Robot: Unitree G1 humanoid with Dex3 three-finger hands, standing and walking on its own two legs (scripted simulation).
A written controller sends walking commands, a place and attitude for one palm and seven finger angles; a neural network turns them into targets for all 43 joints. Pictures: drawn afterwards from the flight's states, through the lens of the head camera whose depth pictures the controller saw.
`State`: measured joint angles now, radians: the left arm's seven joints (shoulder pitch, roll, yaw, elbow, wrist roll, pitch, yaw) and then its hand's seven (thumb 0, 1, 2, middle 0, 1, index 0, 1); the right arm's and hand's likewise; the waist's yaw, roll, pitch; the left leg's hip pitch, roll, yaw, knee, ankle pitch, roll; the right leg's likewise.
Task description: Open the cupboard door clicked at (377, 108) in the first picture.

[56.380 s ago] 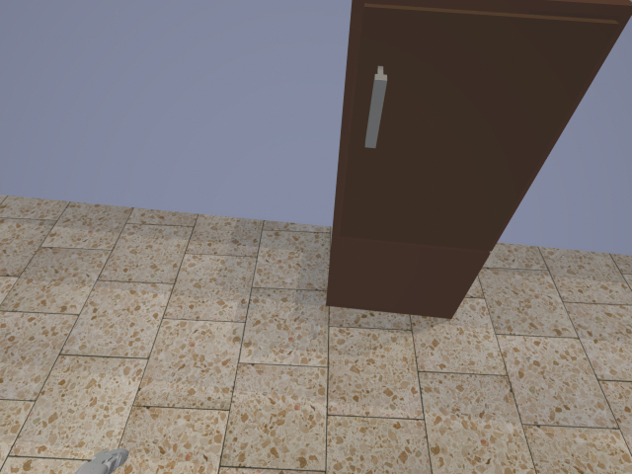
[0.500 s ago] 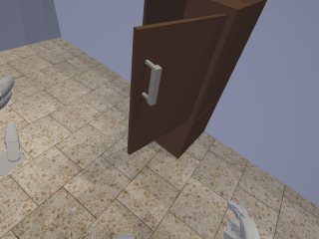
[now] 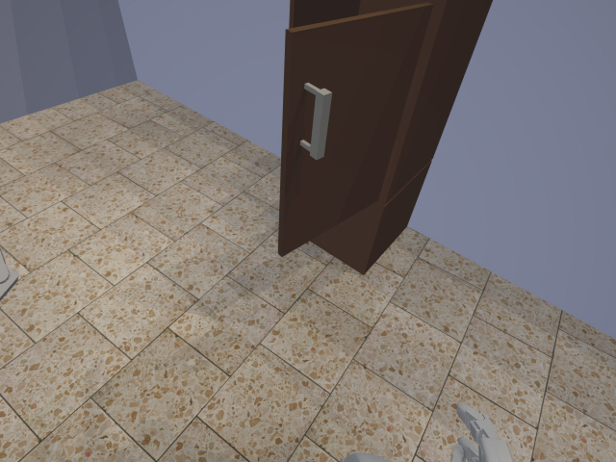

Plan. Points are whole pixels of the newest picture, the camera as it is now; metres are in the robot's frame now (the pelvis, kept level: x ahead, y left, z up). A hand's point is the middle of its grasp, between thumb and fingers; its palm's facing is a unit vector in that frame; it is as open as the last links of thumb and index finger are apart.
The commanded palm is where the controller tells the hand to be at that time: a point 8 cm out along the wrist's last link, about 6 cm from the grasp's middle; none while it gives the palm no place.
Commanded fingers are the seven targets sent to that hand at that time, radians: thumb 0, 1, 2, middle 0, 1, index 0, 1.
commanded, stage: stop stepping back and stand still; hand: left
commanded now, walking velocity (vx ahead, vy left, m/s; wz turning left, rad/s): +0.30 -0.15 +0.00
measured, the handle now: (313, 121) +0.73 +0.02 +0.09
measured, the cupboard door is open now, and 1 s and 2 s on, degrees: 79 79 79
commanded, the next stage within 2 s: let the arm hang, fingers relaxed in 1.56 s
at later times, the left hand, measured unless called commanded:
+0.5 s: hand (70, 290) +0.23 +0.25 +0.17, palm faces +0.42 -0.76 -0.49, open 7.5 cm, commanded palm +0.17 +0.29 +0.20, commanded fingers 0.00 0.90 0.90 -0.20 -0.30 -0.20 -0.30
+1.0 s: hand (80, 282) +0.25 +0.25 +0.16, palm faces +0.36 -0.79 -0.50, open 7.5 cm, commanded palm +0.18 +0.29 +0.20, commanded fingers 0.00 0.90 0.90 -0.20 -0.30 -0.20 -0.30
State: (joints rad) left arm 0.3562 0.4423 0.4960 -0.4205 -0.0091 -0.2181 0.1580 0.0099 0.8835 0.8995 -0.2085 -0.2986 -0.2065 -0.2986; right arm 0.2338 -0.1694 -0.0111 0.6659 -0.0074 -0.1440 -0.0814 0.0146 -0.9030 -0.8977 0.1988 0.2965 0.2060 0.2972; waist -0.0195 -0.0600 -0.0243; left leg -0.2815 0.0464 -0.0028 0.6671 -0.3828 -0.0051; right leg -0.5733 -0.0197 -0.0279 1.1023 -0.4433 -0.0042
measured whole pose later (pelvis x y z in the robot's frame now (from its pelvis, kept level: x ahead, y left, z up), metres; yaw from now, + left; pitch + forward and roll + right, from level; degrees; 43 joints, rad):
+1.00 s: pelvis +0.04 -0.01 +0.02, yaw +0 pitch +1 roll +0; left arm 0.53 0.39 0.39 -0.45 -0.03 -0.17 0.13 0.02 0.88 0.90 -0.21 -0.30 -0.21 -0.30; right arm 0.18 -0.20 0.00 0.62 0.02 -0.09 -0.07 0.01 -0.90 -0.90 0.20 0.30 0.21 0.30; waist 0.00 -0.01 0.07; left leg -0.28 0.01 0.05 0.50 -0.23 0.01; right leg -0.15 -0.01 -0.03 0.49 -0.35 -0.01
